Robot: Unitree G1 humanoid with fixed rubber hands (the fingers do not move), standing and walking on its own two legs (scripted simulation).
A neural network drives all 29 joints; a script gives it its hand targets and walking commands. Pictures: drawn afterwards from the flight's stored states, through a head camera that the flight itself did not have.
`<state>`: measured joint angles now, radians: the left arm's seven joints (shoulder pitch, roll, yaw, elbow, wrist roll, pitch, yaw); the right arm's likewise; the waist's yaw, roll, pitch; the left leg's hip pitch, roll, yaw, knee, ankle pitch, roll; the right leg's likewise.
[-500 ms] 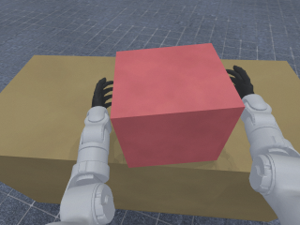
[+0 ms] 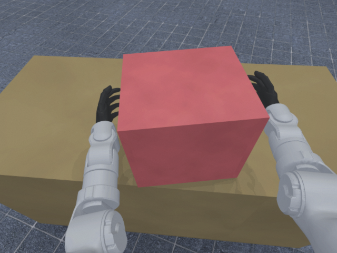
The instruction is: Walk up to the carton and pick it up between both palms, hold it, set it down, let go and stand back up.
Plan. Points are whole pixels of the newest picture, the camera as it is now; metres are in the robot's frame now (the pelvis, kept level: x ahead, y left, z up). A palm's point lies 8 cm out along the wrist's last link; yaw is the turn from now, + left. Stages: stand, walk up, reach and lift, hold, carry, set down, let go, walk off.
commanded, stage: set down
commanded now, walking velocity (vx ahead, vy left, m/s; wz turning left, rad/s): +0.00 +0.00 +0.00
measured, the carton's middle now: (182, 119) +0.46 +0.02 +0.03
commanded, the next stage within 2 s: none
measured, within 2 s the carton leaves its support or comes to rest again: neither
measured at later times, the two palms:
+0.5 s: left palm (106, 121) +0.37 +0.20 +0.11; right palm (269, 109) +0.43 -0.18 +0.12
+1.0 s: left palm (107, 121) +0.38 +0.20 +0.10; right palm (269, 110) +0.43 -0.19 +0.11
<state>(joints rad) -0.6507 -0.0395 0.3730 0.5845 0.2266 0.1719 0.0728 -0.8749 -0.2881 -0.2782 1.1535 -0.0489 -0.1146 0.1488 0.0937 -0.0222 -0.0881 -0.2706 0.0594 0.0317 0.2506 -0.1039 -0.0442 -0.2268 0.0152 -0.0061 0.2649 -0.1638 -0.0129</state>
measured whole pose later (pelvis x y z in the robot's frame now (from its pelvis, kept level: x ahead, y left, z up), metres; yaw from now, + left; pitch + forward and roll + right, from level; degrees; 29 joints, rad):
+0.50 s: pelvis +0.00 +0.00 +0.00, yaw +1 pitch +8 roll +0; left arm -0.62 -0.07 0.39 0.49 0.25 0.19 0.05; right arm -0.81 -0.26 -0.34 1.05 -0.05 -0.11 0.17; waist 0.06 -0.03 -0.09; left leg -0.30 0.05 0.02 0.25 -0.09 -0.04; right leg -0.25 0.00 -0.03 0.27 -0.16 -0.01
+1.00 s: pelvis +0.00 +0.00 +0.00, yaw +0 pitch +7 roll +0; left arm -0.59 -0.05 0.36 0.47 0.23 0.19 0.06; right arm -0.78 -0.27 -0.28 1.02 0.00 -0.12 0.19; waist 0.07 -0.03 -0.07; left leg -0.27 0.06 0.04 0.26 -0.11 -0.04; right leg -0.23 0.00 -0.03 0.28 -0.17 -0.01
